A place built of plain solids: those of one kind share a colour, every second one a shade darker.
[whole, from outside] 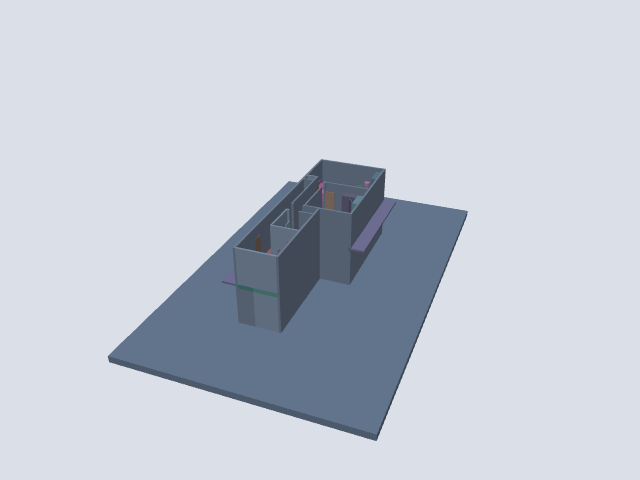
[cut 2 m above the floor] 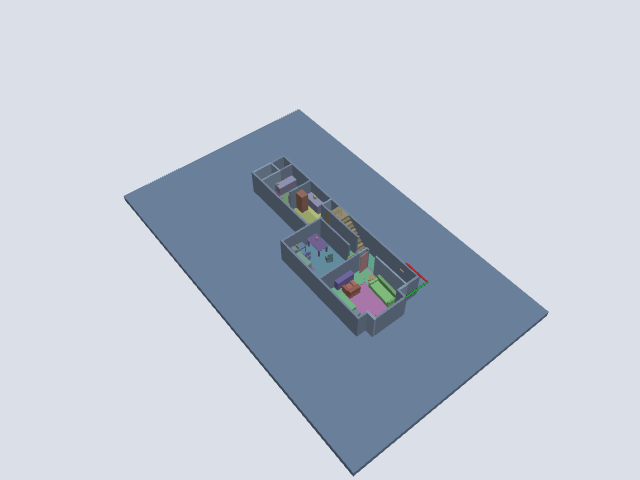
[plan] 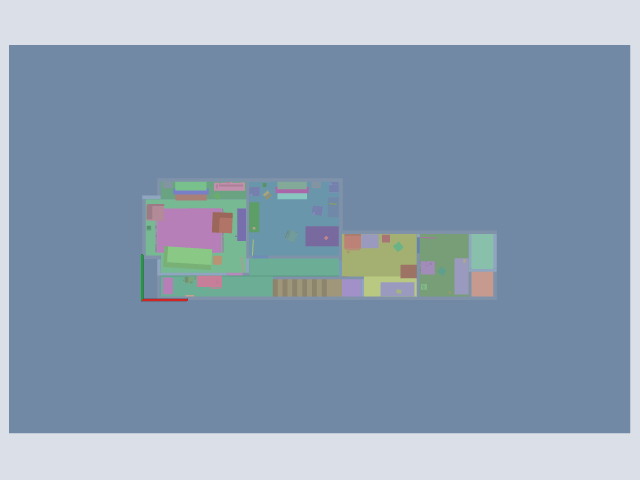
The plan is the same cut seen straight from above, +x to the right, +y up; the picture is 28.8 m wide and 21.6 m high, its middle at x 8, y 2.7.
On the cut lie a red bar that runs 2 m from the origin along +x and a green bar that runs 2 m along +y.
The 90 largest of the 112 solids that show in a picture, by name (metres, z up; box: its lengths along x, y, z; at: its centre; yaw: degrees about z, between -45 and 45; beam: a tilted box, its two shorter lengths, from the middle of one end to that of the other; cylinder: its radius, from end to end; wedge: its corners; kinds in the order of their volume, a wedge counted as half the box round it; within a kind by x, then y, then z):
{
 "under_1": {"box": [27.96, 17.48, 0.5], "at": [7.98, 2.74, -0.33]},
 "wall_1": {"box": [0.16, 2.54, 3.03], "at": [0.08, 3.27, 1.21]},
 "wall_2": {"box": [0.84, 0.16, 3.03], "at": [0.42, 1.92, 1.21]},
 "wall_3": {"box": [0.84, 0.16, 3.03], "at": [0.42, 4.62, 1.21]},
 "wall_4": {"box": [0.16, 0.94, 3.03], "at": [0.76, 0.63, 1.21]},
 "wall_5": {"box": [0.16, 0.61, 3.03], "at": [0.76, 1.53, 1.21]},
 "wall_6": {"box": [0.16, 5.16, 2.74], "at": [0.76, 2.74, 4.39]},
 "wall_7": {"box": [0.16, 0.62, 3.03], "at": [0.76, 5.01, 1.21]},
 "wall_8": {"box": [3.13, 0.13, 3.03], "at": [2.25, 1.17, 1.21]},
 "wall_9": {"box": [0.13, 0.77, 2.74], "at": [4.75, 0.55, 4.39]},
 "wall_10": {"box": [0.13, 0.64, 3.03], "at": [4.75, 1.55, 1.21]},
 "wall_11": {"box": [0.13, 3.32, 6.06], "at": [4.75, 3.66, 2.73]},
 "wall_12": {"box": [8.34, 0.16, 6.06], "at": [4.85, 5.4, 2.73]},
 "wall_13": {"box": [5.03, 0.13, 2.74], "at": [6.47, 0.99, 4.39]},
 "wall_14": {"box": [3.31, 0.13, 6.06], "at": [7.33, 1.94, 2.73]},
 "wall_15": {"box": [4.08, 0.13, 3.03], "at": [7.94, 0.99, 1.21]},
 "wall_16": {"box": [15.28, 0.16, 6.06], "at": [8.32, 0.08, 2.73]},
 "wall_17": {"box": [0.13, 0.97, 6.06], "at": [8.93, 2.48, 2.73]},
 "wall_18": {"box": [0.16, 2.19, 6.06], "at": [8.94, 4.22, 2.73]},
 "wall_19": {"box": [0.13, 0.77, 3.03], "at": [9.91, 0.55, 1.21]},
 "wall_20": {"box": [0.13, 1.04, 2.74], "at": [9.91, 2.45, 4.39]},
 "wall_21": {"box": [2.64, 0.13, 2.74], "at": [11.17, 0.99, 4.39]},
 "wall_22": {"box": [7.1, 0.16, 6.06], "at": [12.41, 3.05, 2.73]},
 "wall_23": {"box": [0.13, 1.94, 3.03], "at": [12.43, 1.13, 1.21]},
 "wall_24": {"box": [0.13, 1.91, 2.74], "at": [12.43, 2.02, 4.39]},
 "wall_25": {"box": [0.13, 1.11, 3.03], "at": [14.76, 0.71, 1.21]},
 "wall_26": {"box": [0.13, 1.57, 3.03], "at": [14.76, 2.19, 1.21]},
 "wall_27": {"box": [1.27, 0.13, 3.03], "at": [15.32, 1.33, 1.21]},
 "wall_28": {"box": [0.16, 1.11, 3.03], "at": [15.88, 0.71, 1.21]},
 "wall_29": {"box": [0.16, 2.81, 2.74], "at": [15.88, 1.56, 4.39]},
 "wall_30": {"box": [0.16, 1.57, 3.03], "at": [15.88, 2.19, 1.21]},
 "stair_1": {"box": [3.12, 0.77, 0.5], "at": [7.43, 0.55, -0.05]},
 "stair_2": {"box": [2.9, 0.77, 0.7], "at": [7.54, 0.55, 0.05]},
 "stair_3": {"box": [2.68, 0.77, 0.91], "at": [7.65, 0.55, 0.15]},
 "stair_4": {"box": [2.46, 0.77, 1.11], "at": [7.76, 0.55, 0.25]},
 "stair_5": {"box": [2.24, 0.77, 1.31], "at": [7.87, 0.55, 0.35]},
 "stair_6": {"box": [2.02, 0.77, 1.51], "at": [7.98, 0.55, 0.46]},
 "stair_7": {"box": [1.79, 0.77, 1.71], "at": [8.09, 0.55, 0.56]},
 "stair_8": {"box": [1.57, 0.77, 1.91], "at": [8.2, 0.55, 0.66]},
 "stair_9": {"box": [1.35, 0.77, 2.12], "at": [8.31, 0.55, 0.76]},
 "stair_10": {"box": [1.13, 0.77, 2.32], "at": [8.42, 0.55, 0.86]},
 "stair_11": {"box": [0.91, 0.77, 2.52], "at": [8.53, 0.55, 0.96]},
 "stair_12": {"box": [0.69, 0.77, 2.72], "at": [8.64, 0.55, 1.06]},
 "stair_13": {"box": [0.25, 0.77, 3.12], "at": [8.86, 0.55, 1.26]},
 "floor_front_1": {"box": [4.52, 2.54, 0.5], "at": [2.42, 3.27, -0.25]},
 "floor_front_2": {"box": [3.84, 0.77, 0.5], "at": [2.76, 1.61, -0.25]},
 "floor_front_3": {"box": [3.84, 0.78, 0.5], "at": [2.76, 4.93, -0.25]},
 "floor_back_1": {"box": [4.05, 3.32, 0.5], "at": [6.83, 3.66, -0.25]},
 "floor_kitchen_1": {"box": [3.37, 1.91, 0.5], "at": [10.68, 2.02, -0.25]},
 "floor_kitchen_2": {"box": [2.38, 0.9, 0.5], "at": [11.17, 0.61, -0.25]},
 "floor_hall_1": {"box": [5.06, 0.9, 0.5], "at": [3.37, 0.61, -0.25]},
 "floor_hall_2": {"box": [4.05, 0.77, 0.5], "at": [6.83, 1.49, -0.25]},
 "upper_floor_next_1": {"box": [8.34, 1.0, 0.16], "at": [4.85, 5.98, 2.95]},
 "upper_floor_next_2": {"box": [15.28, 1.0, 0.16], "at": [8.32, -0.5, 2.95]},
 "floor_scullery_1": {"box": [2.2, 2.81, 0.5], "at": [13.59, 1.56, -0.25]},
 "fixture_breast_bedroom_1": {"box": [1.41, 0.36, 2.62], "at": [2.19, 5.14, 4.45]},
 "fixture_breast_bedroom_2": {"box": [1.32, 0.38, 2.62], "at": [6.75, 5.13, 4.45]},
 "wardrobe_1": {"box": [0.6, 1.69, 2.0], "at": [5.12, 4.34, 4.19]},
 "fixture_breast_front_1": {"box": [1.41, 0.39, 2.78], "at": [2.19, 5.12, 1.34]},
 "counter_run_1": {"box": [1.53, 0.61, 0.78], "at": [11.48, 0.47, 0.49]},
 "counter_run_2": {"box": [0.61, 1.63, 0.78], "at": [14.38, 1.06, 0.49]},
 "fixture_breast_back_1": {"box": [1.32, 0.33, 2.78], "at": [6.75, 5.15, 1.34]},
 "sofa_1": {"box": [2.16, 0.23, 0.39], "at": [2.02, 1.53, 0.65], "yaw": -3.7},
 "sofa_2": {"box": [2.16, 0.93, 0.34], "at": [2.04, 1.89, 0.28], "yaw": -3.7},
 "floor_owc_1": {"box": [0.98, 1.57, 0.5], "at": [15.31, 2.19, -0.25]},
 "fridge_flat_1": {"box": [0.73, 0.6, 1.66], "at": [11.98, 1.28, 0.83]},
 "chest_drawers_1": {"box": [1.13, 0.5, 1.0], "at": [3.02, 0.84, 0.5]},
 "floor_coals_1": {"box": [0.98, 1.11, 0.5], "at": [15.31, 0.71, -0.25]},
 "billy_1": {"box": [0.42, 0.28, 2.02], "at": [1.16, 5.17, 1.01]},
 "billy_2": {"box": [0.42, 0.28, 2.02], "at": [7.84, 5.17, 1.01]},
 "range_cooker_1": {"box": [0.76, 0.65, 0.94], "at": [9.47, 2.63, 0.47]},
 "rug_1": {"box": [2.9, 2.0, 0.08], "at": [2.12, 3.13, -0.03], "yaw": 0.1},
 "cube_shelf_1": {"box": [0.39, 1.46, 0.76], "at": [4.47, 3.38, 0.38]},
 "sideboard_1": {"box": [0.45, 1.35, 0.71], "at": [5.04, 3.73, 0.51]},
 "armchair_club_1": {"box": [0.33, 0.92, 0.38], "at": [3.32, 3.49, 0.61], "yaw": -2.5},
 "armchair_club_2": {"box": [0.9, 0.92, 0.35], "at": [3.61, 3.48, 0.24], "yaw": -2.5},
 "floor_larder_1": {"box": [0.86, 0.77, 0.5], "at": [9.42, 0.55, -0.25]},
 "washer_1": {"box": [0.62, 0.6, 0.87], "at": [12.85, 1.45, 0.44]},
 "armchair_frame_1": {"box": [0.26, 0.62, 0.41], "at": [0.32, 3.94, 0.61]},
 "armchair_frame_2": {"box": [0.74, 0.63, 0.18], "at": [0.6, 3.95, 0.32]},
 "leaf_bedroom_door_1": {"box": [0.05, 0.72, 1.88], "at": [4.93, 2.36, 4.13], "yaw": 4.0},
 "leaf_bedroom_door_2": {"box": [0.77, 0.05, 1.88], "at": [12.87, 0.15, 3.97], "yaw": -1.0},
 "wall_band_1": {"box": [0.16, 1.11, 0.31], "at": [15.88, 0.71, 2.87]},
 "wall_band_2": {"box": [0.16, 1.57, 0.31], "at": [15.88, 2.19, 2.87]},
 "bar_stool_1": {"box": [0.35, 0.35, 0.74], "at": [10.97, 2.76, 0.37]},
 "leaf_front_door_1": {"box": [0.05, 0.72, 1.88], "at": [4.5, 1.59, 0.94], "yaw": 5.0},
 "fixture_hearth_front_1": {"box": [1.41, 0.45, 0.1], "at": [2.19, 4.7, 0.0]},
 "small_desk_1": {"box": [0.5, 0.9, 0.13], "at": [8.6, 4.17, 0.68]},
 "fixture_hearth_back_1": {"box": [1.32, 0.45, 0.1], "at": [6.75, 4.76, 0.0]},
 "floor_gap_front_door_1": {"box": [0.72, 0.13, 0.5], "at": [4.17, 1.17, -0.25]}
}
